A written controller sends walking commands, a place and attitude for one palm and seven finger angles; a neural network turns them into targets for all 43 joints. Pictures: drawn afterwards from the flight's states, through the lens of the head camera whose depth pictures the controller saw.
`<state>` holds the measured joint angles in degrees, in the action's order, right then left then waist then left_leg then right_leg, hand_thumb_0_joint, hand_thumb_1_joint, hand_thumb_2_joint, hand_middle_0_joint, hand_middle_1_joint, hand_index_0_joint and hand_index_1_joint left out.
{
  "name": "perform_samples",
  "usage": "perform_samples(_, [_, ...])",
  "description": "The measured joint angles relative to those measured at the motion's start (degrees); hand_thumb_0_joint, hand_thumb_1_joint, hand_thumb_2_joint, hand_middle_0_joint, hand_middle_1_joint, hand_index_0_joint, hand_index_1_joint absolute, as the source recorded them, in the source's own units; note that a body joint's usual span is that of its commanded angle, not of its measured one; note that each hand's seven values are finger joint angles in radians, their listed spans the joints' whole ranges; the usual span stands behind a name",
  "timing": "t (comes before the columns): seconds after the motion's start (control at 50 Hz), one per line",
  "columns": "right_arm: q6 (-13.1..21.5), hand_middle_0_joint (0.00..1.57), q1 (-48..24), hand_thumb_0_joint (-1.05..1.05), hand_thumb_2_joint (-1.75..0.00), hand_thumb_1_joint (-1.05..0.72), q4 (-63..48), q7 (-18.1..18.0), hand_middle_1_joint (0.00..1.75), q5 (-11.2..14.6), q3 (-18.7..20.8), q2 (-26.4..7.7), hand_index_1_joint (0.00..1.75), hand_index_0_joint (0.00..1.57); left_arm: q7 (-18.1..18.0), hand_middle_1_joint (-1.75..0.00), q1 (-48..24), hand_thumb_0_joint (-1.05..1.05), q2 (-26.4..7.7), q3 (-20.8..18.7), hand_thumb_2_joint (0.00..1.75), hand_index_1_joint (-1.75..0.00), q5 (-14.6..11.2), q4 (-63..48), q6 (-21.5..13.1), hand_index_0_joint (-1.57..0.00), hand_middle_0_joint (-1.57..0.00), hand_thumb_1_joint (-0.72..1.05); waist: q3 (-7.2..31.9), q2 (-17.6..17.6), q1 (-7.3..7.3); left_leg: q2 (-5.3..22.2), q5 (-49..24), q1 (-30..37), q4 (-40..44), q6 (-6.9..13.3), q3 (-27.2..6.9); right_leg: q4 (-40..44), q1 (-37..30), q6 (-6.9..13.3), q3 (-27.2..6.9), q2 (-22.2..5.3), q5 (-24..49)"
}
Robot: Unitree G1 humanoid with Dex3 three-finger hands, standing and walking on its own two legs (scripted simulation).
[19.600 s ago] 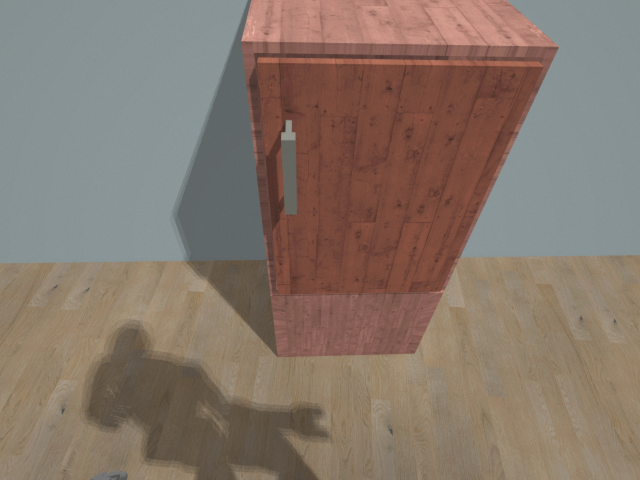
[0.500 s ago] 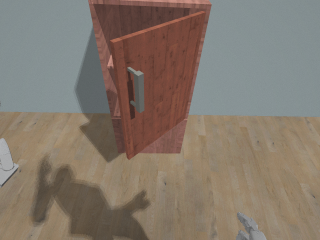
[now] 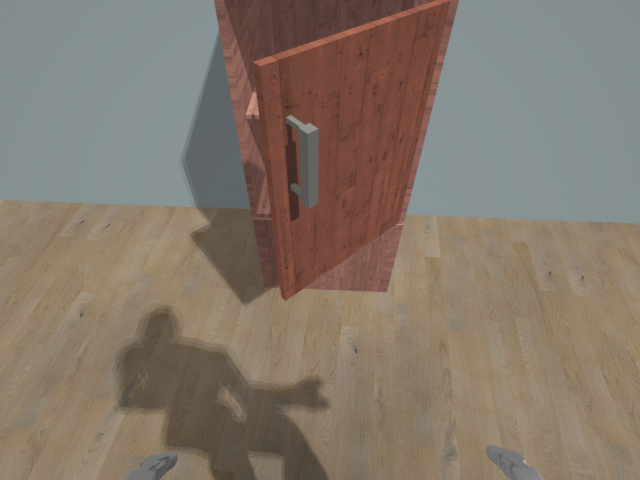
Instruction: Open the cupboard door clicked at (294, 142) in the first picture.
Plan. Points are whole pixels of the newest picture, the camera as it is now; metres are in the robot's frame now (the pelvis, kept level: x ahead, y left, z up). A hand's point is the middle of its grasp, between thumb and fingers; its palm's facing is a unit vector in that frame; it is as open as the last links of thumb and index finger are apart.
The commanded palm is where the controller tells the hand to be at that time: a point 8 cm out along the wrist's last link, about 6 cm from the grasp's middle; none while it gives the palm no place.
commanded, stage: let the arm hang, fingers relaxed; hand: left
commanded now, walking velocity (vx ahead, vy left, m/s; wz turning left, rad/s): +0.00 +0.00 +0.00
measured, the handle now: (301, 163) +0.59 +0.06 +0.07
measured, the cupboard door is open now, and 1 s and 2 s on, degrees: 43 43 43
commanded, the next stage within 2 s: look to check the result in 0.86 s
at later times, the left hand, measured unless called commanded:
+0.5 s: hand out of the picture -0.07 +0.18 -0.16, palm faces +0.07 -0.97 -0.22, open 7.3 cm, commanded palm none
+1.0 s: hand out of the picture -0.01 +0.15 -0.17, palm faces +0.07 -0.98 -0.19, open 7.3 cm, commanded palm none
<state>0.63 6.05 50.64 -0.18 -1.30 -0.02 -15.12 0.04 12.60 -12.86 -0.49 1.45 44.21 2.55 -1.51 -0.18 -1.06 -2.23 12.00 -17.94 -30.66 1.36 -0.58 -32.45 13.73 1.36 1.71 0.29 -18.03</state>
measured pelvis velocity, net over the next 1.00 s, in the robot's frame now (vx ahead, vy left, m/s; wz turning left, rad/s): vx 0.01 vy -0.01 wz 0.01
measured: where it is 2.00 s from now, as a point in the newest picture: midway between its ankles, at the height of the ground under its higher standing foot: outside the picture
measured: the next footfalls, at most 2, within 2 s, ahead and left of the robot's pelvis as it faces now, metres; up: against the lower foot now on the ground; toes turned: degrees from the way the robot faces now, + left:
none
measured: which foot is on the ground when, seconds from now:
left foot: down 0.00-1.00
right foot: down 0.00-1.00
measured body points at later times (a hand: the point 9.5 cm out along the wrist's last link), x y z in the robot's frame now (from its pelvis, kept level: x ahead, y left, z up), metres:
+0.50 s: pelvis -0.01 +0.00 +0.01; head +0.00 -0.01 +0.46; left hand -0.07 +0.23 -0.14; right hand -0.04 -0.20 -0.16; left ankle +0.05 +0.10 -0.73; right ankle -0.01 -0.10 -0.73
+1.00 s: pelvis +0.01 -0.01 +0.01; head +0.02 -0.02 +0.46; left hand -0.01 +0.21 -0.15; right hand -0.01 -0.22 -0.16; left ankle +0.05 +0.10 -0.73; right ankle -0.01 -0.10 -0.73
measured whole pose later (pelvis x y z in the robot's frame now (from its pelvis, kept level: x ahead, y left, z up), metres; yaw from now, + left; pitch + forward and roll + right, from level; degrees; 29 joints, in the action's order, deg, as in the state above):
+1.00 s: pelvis +0.01 -0.01 +0.01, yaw +1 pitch -1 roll +0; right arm -0.7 16.6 65.1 -2.1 -1.1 0.1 -7.4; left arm -2.0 16.6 -7.1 -1.1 0.3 65.9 -0.4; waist -2.8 -1.0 -0.2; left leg -1.5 9.6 -13.7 -24.7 0.5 -2.0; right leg -25.4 8.8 2.2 2.9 1.2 -15.3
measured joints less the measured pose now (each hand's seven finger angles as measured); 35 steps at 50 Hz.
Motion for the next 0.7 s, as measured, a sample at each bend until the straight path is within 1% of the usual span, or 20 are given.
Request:
perform_samples(0.04, [-0.83,0.20,1.18,0.01,-0.90,-0.91,2.13,-0.16,0.30,-0.01,-0.32,1.01,0.30,0.20,0.08,-0.30,1.27,0.01,2.34,1.42,0.90,-0.30,-0.28,6.36,0.27,-0.20,-0.20,0.91,-0.84,1.14,0.04,0.36,-0.76,0.92,1.33,-0.17,-0.29,1.96,-1.23,0.14,0.23,0.40,1.02])
perform_samples(0.06, [-1.16,0.20,2.01,0.01,-0.90,-0.91,3.31,-0.32,0.30,0.00,-0.44,1.60,0.30,0.20,-0.97,-0.30,1.75,0.00,2.84,0.61,0.90,-0.30,-0.57,8.85,0.15,-0.20,-0.20,0.94,-1.18,1.56,0.26,0.59,-1.13,1.16,1.88,-0.25,-0.60,3.06,-1.78,0.21,0.51,0.66,1.62])
perform_samples(0.14, [-2.30,0.20,5.38,0.01,-0.90,-0.91,8.10,-0.83,0.30,0.03,-0.70,3.47,0.30,0.20,-0.89,-0.30,4.03,0.00,2.18,0.17,0.90,-0.30,-0.84,15.99,-0.50,-0.21,-0.21,0.99,-2.34,1.74,1.55,1.10,-2.50,1.77,3.78,-0.46,-1.54,6.78,-3.39,0.44,1.36,1.29,3.80])
perform_samples(0.22, [-2.88,0.20,8.39,0.01,-0.90,-0.91,11.71,-1.17,0.30,0.20,-0.53,4.86,0.30,0.20,-0.86,-0.30,6.71,0.00,2.03,0.06,0.90,-0.30,-0.97,20.60,-0.93,-0.20,-0.20,0.97,-2.67,0.51,2.11,0.92,-3.33,2.20,5.02,-0.28,-1.80,8.29,-4.03,0.30,1.60,1.14,4.70])
perform_samples(0.34, [-2.89,0.20,11.41,0.01,-0.90,-0.91,14.11,-1.46,0.30,0.30,-0.18,6.74,0.30,0.20,-1.37,-0.30,9.01,0.00,2.58,-0.23,0.90,-0.30,-1.04,23.75,-1.14,-0.20,-0.20,0.93,-2.52,-1.16,1.77,0.41,-3.82,2.50,5.77,0.07,-1.48,7.85,-3.74,0.01,1.34,0.57,4.57])
perform_samples(0.44, [-2.59,0.20,12.50,0.01,-0.90,-0.91,14.84,-1.54,0.30,0.30,-0.06,7.95,0.30,0.20,-1.78,-0.30,8.73,0.00,3.67,-0.39,0.90,-0.30,-1.06,23.74,-1.56,-0.20,-0.20,0.92,-1.73,-1.84,1.43,0.11,-3.84,2.68,5.88,0.18,-1.16,6.88,-3.37,-0.08,1.05,0.22,4.06])
perform_samples(0.56, [-2.19,0.20,12.38,0.00,-0.90,-0.91,14.86,-1.56,0.30,0.15,0.04,8.86,0.30,0.20,-2.03,-0.30,6.63,0.00,5.41,-0.43,0.90,-0.30,-1.08,22.44,-2.15,-0.20,-0.20,0.92,-0.47,-1.63,1.01,0.07,-3.41,2.81,5.43,0.08,-0.94,5.88,-3.20,0.01,0.85,0.15,3.40])
perform_samples(0.7, [-1.60,0.20,11.69,0.00,-0.90,-0.91,14.29,-1.69,0.30,-0.02,0.15,9.13,0.30,0.20,-2.22,-0.30,3.97,0.00,7.03,-0.42,0.90,-0.30,-0.83,21.06,-2.61,-0.20,-0.20,0.92,0.49,-0.93,0.69,0.14,-3.04,3.08,5.37,-0.14,-0.87,5.47,-3.26,0.21,0.76,0.22,2.89])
